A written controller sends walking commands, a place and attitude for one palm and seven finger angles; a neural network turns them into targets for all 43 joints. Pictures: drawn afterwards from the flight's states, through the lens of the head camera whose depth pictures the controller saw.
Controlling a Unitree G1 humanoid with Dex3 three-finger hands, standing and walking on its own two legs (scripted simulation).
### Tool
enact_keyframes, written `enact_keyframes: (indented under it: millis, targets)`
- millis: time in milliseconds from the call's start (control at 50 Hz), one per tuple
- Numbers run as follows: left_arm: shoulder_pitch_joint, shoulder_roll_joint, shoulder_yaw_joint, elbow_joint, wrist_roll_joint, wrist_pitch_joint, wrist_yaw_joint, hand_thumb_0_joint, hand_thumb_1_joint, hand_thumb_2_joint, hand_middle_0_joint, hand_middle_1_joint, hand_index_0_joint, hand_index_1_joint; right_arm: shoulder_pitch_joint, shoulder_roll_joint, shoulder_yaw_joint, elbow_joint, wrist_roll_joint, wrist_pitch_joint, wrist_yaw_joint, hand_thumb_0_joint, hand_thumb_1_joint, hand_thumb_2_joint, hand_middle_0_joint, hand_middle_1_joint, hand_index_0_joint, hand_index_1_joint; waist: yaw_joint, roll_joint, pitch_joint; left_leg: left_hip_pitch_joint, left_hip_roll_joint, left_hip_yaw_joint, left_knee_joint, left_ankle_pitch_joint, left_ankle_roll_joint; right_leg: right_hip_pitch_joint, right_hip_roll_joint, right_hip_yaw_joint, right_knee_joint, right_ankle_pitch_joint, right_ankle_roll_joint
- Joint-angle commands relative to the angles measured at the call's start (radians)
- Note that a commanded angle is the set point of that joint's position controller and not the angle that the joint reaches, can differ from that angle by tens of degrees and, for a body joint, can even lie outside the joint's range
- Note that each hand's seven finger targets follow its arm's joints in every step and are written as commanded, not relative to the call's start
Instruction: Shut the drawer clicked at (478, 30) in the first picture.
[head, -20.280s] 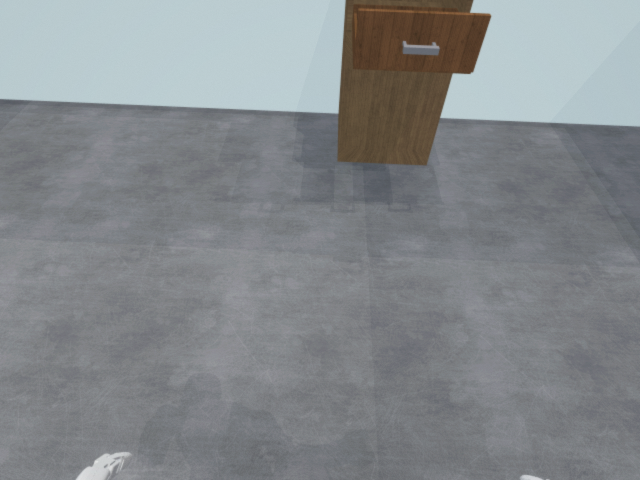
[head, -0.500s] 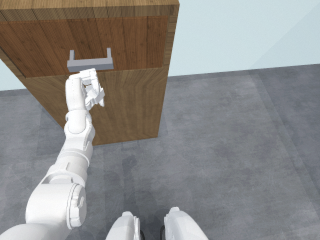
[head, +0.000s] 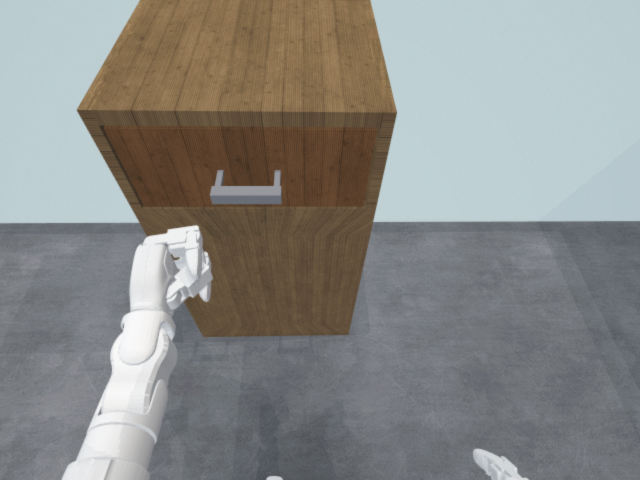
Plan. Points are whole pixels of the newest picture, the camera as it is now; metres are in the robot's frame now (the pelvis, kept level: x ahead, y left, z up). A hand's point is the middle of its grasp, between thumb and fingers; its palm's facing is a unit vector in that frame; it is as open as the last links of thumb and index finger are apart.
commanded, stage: draw the hand back to the body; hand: left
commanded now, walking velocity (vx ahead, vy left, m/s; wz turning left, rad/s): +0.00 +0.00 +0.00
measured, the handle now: (247, 185) +0.56 +0.14 +0.00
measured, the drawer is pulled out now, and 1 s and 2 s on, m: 0.00 0.00 0.00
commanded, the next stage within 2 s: step back with the hand held close in 1.02 s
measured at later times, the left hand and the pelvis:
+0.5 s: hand (98, 334) +0.24 +0.21 +0.14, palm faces +0.20 -0.95 -0.25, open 3.3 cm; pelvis -0.01 +0.01 +0.04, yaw +1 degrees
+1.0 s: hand out of the picture +0.17 +0.26 +0.21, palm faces +0.41 -0.83 -0.37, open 3.2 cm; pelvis +0.00 +0.02 +0.05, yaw +1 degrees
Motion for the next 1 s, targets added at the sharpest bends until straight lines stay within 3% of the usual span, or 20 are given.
enact_keyframes:
  millis: [0, 100, 120, 140, 160, 180, 220, 280, 380, 460, 500, 580, 600, 760, 800, 820, 860, 900, 980]
  targets:
    - [-0.276, 0.107, -0.004, -0.329, -0.017, -0.047, -0.055, 0.0, 0.9, 0.9, -1.4, -1.6, -1.4, -1.6, -0.015, -0.138, -0.049, -0.121, 0.006, -0.07, -0.029, 0.0, -0.9, -0.9, 0.2, 0.3, 0.2, 0.3, -0.04, 0.04, -0.256, 0.193, 0.033, -0.056, -0.118, 0.407, -0.026, 0.222, -0.044, 0.064, -0.106, 0.451, 0.035]
    - [-0.184, 0.174, 0.063, -0.415, -0.05, -0.005, -0.081, 0.0, 0.9, 0.9, -1.4, -1.6, -1.4, -1.6, -0.09, -0.14, -0.035, -0.15, 0.013, -0.108, -0.05, 0.0, -0.9, -0.9, 0.2, 0.3, 0.2, 0.3, -0.001, 0.029, -0.237, 0.206, 0.029, -0.066, -0.176, 0.34, -0.025, 0.288, -0.049, 0.064, -0.148, 0.377, 0.03]
    - [-0.136, 0.187, 0.089, -0.419, -0.057, 0.008, -0.083, 0.0, 0.9, 0.9, -1.4, -1.6, -1.4, -1.6, -0.105, -0.135, -0.033, -0.154, 0.014, -0.112, -0.054, 0.0, -0.9, -0.9, 0.2, 0.3, 0.2, 0.3, 0.013, 0.002, -0.241, 0.202, 0.028, -0.061, -0.188, 0.331, -0.024, 0.318, -0.053, 0.069, -0.16, 0.377, 0.033]
    - [-0.067, 0.27, 0.04, -0.463, 0.045, 0.056, -0.023, 0.0, 0.9, 0.9, -1.4, -1.6, -1.4, -1.6, -0.171, -0.119, -0.033, -0.168, 0.018, -0.083, -0.069, 0.0, -0.9, -0.9, 0.2, 0.3, 0.2, 0.3, 0.051, 0.009, -0.237, 0.253, 0.028, -0.06, -0.248, 0.309, -0.031, 0.382, -0.089, 0.131, -0.225, 0.35, 0.033]
    - [-0.045, 0.228, 0.023, -0.512, 0.047, 0.085, 0.006, 0.0, 0.9, 0.9, -1.4, -1.6, -1.4, -1.6, -0.183, -0.106, -0.024, -0.187, 0.02, -0.074, -0.08, 0.0, -0.9, -0.9, 0.2, 0.3, 0.2, 0.3, 0.035, -0.018, -0.189, 0.261, 0.032, -0.056, -0.276, 0.294, -0.026, 0.397, -0.093, 0.125, -0.258, 0.334, 0.039]
    - [0.008, 0.211, 0.016, -0.516, 0.043, 0.109, 0.016, 0.0, 0.9, 0.9, -1.4, -1.6, -1.4, -1.6, -0.195, -0.106, -0.021, -0.191, 0.019, -0.073, -0.088, 0.0, -0.9, -0.9, 0.2, 0.3, 0.2, 0.3, 0.038, -0.035, -0.139, 0.251, 0.035, -0.057, -0.293, 0.273, -0.025, 0.401, -0.097, 0.124, -0.276, 0.315, 0.043]
    - [0.045, 0.223, 0.023, -0.532, 0.052, 0.142, 0.035, 0.0, 0.9, 0.9, -1.4, -1.6, -1.4, -1.6, -0.216, -0.107, -0.012, -0.177, 0.02, -0.066, -0.102, 0.0, -0.9, -0.9, 0.2, 0.3, 0.2, 0.3, 0.041, -0.012, -0.08, 0.29, 0.043, -0.062, -0.333, 0.279, -0.023, 0.409, -0.094, 0.119, -0.312, 0.3, 0.036]
    - [0.079, 0.223, 0.027, -0.59, 0.061, 0.172, 0.054, 0.0, 0.9, 0.9, -1.4, -1.6, -1.4, -1.6, -0.233, -0.105, -0.004, -0.167, 0.015, -0.067, -0.114, 0.0, -0.9, -0.9, 0.2, 0.3, 0.2, 0.3, 0.038, -0.031, -0.025, 0.361, 0.047, -0.068, -0.388, 0.286, -0.022, 0.432, -0.089, 0.104, -0.362, 0.291, 0.033]
    - [0.171, 0.237, 0.048, -0.738, 0.068, 0.195, 0.072, 0.0, 0.9, 0.9, -1.4, -1.6, -1.4, -1.6, -0.254, -0.101, 0.006, -0.149, 0.003, -0.098, -0.122, 0.0, -0.9, -0.9, 0.2, 0.3, 0.2, 0.3, 0.05, 0.021, -0.02, 0.501, 0.057, -0.087, -0.465, 0.348, -0.025, 0.487, -0.085, 0.086, -0.423, 0.32, 0.024]
    - [0.274, 0.243, 0.075, -0.841, 0.071, 0.206, 0.08, 0.0, 0.9, 0.9, -1.4, -1.6, -1.4, -1.6, -0.256, -0.098, 0.009, -0.131, -0.008, -0.125, -0.117, 0.0, -0.9, -0.9, 0.2, 0.3, 0.2, 0.3, 0.058, 0.024, 0.009, 0.563, 0.067, -0.106, -0.512, 0.416, -0.034, 0.521, -0.081, 0.072, -0.458, 0.356, 0.02]
    - [0.335, 0.263, 0.107, -0.86, 0.071, 0.21, 0.081, 0.0, 0.9, 0.9, -1.4, -1.6, -1.4, -1.6, -0.262, -0.104, 0.006, -0.118, -0.015, -0.137, -0.114, 0.0, -0.9, -0.9, 0.2, 0.3, 0.2, 0.3, 0.067, 0.014, 0.047, 0.56, 0.066, -0.103, -0.53, 0.421, -0.035, 0.531, -0.075, 0.072, -0.484, 0.358, 0.019]
    - [0.417, 0.265, 0.146, -0.942, 0.072, 0.207, 0.083, 0.0, 0.9, 0.9, -1.4, -1.6, -1.4, -1.6, -0.264, -0.098, 0.004, -0.109, -0.019, -0.151, -0.104, 0.0, -0.9, -0.9, 0.2, 0.3, 0.2, 0.3, 0.073, 0.035, 0.058, 0.588, 0.073, -0.114, -0.555, 0.473, -0.048, 0.56, -0.078, 0.066, -0.494, 0.373, 0.018]
    - [0.456, 0.285, 0.174, -0.939, 0.072, 0.208, 0.084, 0.0, 0.9, 0.9, -1.4, -1.6, -1.4, -1.6, -0.265, -0.104, 0.0, -0.102, -0.025, -0.158, -0.104, 0.0, -0.9, -0.9, 0.2, 0.3, 0.2, 0.3, 0.079, 0.011, 0.077, 0.58, 0.073, -0.113, -0.561, 0.468, -0.047, 0.559, -0.072, 0.064, -0.508, 0.373, 0.018]
    - [0.591, 0.322, 0.274, -1.097, 0.065, 0.19, 0.086, 0.0, 0.9, 0.9, -1.4, -1.6, -1.4, -1.6, -0.256, -0.103, -0.01, -0.098, -0.021, -0.189, -0.092, 0.0, -0.9, -0.9, 0.2, 0.3, 0.2, 0.3, 0.089, 0.056, 0.053, 0.598, 0.082, -0.108, -0.551, 0.565, -0.06, 0.601, -0.078, 0.071, -0.509, 0.427, 0.02]
    - [0.629, 0.357, 0.324, -1.122, 0.066, 0.188, 0.091, 0.0, 0.9, 0.9, -1.4, -1.6, -1.4, -1.6, -0.259, -0.109, -0.015, -0.093, -0.022, -0.204, -0.092, 0.0, -0.9, -0.9, 0.2, 0.3, 0.2, 0.3, 0.1, 0.065, 0.047, 0.597, 0.084, -0.111, -0.549, 0.598, -0.068, 0.609, -0.071, 0.07, -0.511, 0.441, 0.02]
    - [0.645, 0.354, 0.332, -1.128, 0.062, 0.186, 0.093, 0.0, 0.9, 0.9, -1.4, -1.6, -1.4, -1.6, -0.252, -0.104, -0.013, -0.093, -0.019, -0.204, -0.092, 0.0, -0.9, -0.9, 0.2, 0.3, 0.2, 0.3, 0.1, 0.06, 0.038, 0.596, 0.085, -0.114, -0.55, 0.598, -0.072, 0.618, -0.076, 0.066, -0.503, 0.437, 0.021]
    - [0.652, 0.29, 0.277, -1.065, 0.066, 0.192, 0.085, 0.0, 0.9, 0.9, -1.4, -1.6, -1.4, -1.6, -0.25, -0.104, -0.016, -0.078, -0.021, -0.203, -0.087, 0.0, -0.9, -0.9, 0.2, 0.3, 0.2, 0.3, 0.085, 0.018, 0.123, 0.578, 0.085, -0.114, -0.558, 0.552, -0.069, 0.567, -0.075, 0.062, -0.511, 0.4, 0.022]
    - [0.656, 0.262, 0.257, -1.022, 0.068, 0.198, 0.082, 0.0, 0.9, 0.9, -1.4, -1.6, -1.4, -1.6, -0.253, -0.113, -0.025, -0.072, -0.022, -0.203, -0.089, 0.0, -0.9, -0.9, 0.2, 0.3, 0.2, 0.3, 0.08, -0.007, 0.175, 0.569, 0.083, -0.108, -0.567, 0.478, -0.059, 0.529, -0.07, 0.061, -0.531, 0.36, 0.022]
    - [0.616, 0.297, 0.279, -1.043, 0.07, 0.185, 0.09, 0.0, 0.9, 0.9, -1.4, -1.6, -1.4, -1.6, -0.25, -0.113, -0.026, -0.079, -0.022, -0.198, -0.099, 0.0, -0.9, -0.9, 0.2, 0.3, 0.2, 0.3, 0.087, -0.015, 0.127, 0.554, 0.074, -0.102, -0.569, 0.393, -0.04, 0.562, -0.082, 0.074, -0.526, 0.317, 0.023]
